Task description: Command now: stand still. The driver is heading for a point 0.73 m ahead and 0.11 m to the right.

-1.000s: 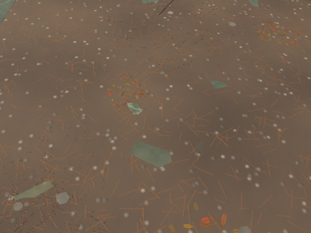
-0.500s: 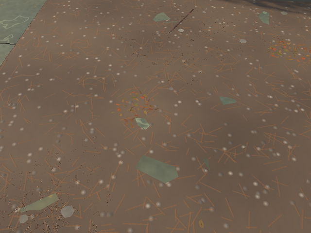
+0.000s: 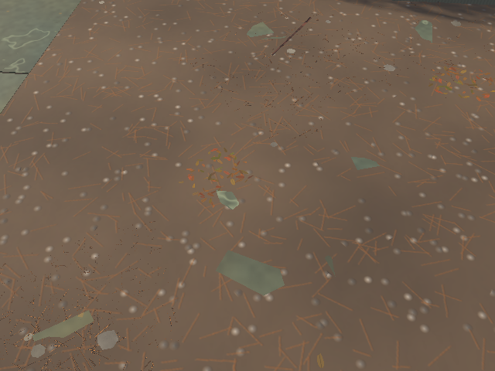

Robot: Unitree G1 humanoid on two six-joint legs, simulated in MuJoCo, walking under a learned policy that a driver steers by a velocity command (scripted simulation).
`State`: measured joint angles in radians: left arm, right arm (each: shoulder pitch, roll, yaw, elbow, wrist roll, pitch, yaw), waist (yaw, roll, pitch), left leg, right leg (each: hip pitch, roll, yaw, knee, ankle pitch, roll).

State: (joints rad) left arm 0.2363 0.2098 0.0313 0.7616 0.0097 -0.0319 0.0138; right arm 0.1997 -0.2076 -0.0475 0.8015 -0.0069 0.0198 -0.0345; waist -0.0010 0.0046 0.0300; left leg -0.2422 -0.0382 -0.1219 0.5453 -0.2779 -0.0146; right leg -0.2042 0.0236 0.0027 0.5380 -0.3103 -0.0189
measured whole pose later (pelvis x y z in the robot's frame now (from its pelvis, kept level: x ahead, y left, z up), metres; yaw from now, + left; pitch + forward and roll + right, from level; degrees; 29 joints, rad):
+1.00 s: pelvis +0.04 +0.01 +0.01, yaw +0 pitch +0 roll +0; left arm 0.37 0.26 0.05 1.01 -0.03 -0.05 0.03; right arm 0.22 -0.23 -0.05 1.05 0.03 -0.07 -0.01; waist 0.04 -0.03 -0.01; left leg -0.36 0.03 0.02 0.72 -0.38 0.03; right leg -0.08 0.02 0.01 0.33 -0.26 -0.04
